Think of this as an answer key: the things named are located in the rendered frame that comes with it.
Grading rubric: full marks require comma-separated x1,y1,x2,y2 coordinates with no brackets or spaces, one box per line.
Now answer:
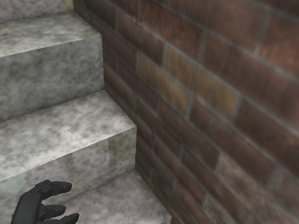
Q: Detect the stairs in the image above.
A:
0,0,172,224

